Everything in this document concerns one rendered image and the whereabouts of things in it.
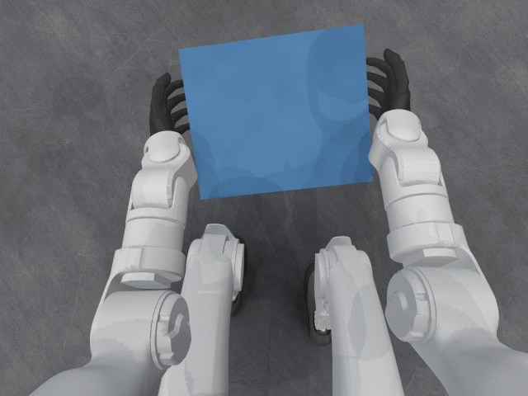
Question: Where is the left robot hand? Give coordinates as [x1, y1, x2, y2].
[149, 73, 190, 137]

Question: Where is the robot right forearm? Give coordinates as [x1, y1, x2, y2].
[368, 109, 499, 326]

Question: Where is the robot right thigh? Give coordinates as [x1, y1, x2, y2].
[314, 245, 404, 396]

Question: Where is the robot left forearm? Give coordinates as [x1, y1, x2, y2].
[90, 130, 197, 353]

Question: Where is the right robot upper arm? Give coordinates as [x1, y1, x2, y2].
[384, 266, 528, 396]

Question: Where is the carton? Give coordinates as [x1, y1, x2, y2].
[178, 24, 373, 200]

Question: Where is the left robot upper arm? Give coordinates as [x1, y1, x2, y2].
[29, 290, 191, 396]

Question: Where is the right robot hand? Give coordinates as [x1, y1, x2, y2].
[365, 49, 411, 120]

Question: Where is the right robot foot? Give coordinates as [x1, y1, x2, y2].
[304, 262, 332, 347]

